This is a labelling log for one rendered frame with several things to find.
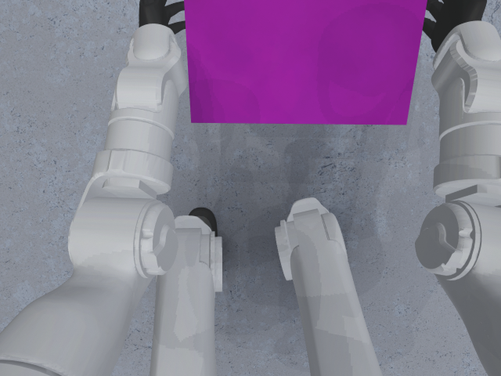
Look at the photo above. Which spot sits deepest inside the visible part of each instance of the right robot upper arm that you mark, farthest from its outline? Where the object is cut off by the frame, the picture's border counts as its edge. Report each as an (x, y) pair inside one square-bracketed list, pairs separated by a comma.
[(460, 243)]

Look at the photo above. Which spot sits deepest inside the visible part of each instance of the robot right forearm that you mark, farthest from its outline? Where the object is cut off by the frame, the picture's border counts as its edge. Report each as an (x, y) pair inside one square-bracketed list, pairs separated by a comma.
[(467, 78)]

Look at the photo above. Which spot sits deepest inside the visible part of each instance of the robot left forearm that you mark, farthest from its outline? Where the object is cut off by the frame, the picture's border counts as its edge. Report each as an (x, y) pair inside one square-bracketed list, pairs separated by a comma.
[(135, 162)]

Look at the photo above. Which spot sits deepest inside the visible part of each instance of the robot right hand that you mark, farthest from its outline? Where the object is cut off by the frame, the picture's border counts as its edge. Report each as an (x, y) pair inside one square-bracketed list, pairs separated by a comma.
[(449, 15)]

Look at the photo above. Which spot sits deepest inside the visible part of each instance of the right robot thigh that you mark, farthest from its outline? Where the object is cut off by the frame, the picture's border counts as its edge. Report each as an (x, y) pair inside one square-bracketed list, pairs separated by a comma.
[(336, 336)]

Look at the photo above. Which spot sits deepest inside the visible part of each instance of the carton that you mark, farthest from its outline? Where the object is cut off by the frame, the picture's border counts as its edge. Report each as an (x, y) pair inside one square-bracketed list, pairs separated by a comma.
[(337, 62)]

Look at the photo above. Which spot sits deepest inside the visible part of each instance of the left robot shin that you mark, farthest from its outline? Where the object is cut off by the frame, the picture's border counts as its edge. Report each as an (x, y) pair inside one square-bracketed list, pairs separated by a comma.
[(189, 221)]

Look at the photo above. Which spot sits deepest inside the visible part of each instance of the left robot upper arm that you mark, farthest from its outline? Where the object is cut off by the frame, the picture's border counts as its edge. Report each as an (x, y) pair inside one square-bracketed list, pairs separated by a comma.
[(117, 246)]

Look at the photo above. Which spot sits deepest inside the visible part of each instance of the robot left hand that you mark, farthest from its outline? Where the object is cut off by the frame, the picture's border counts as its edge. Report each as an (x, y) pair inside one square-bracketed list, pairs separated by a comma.
[(155, 12)]

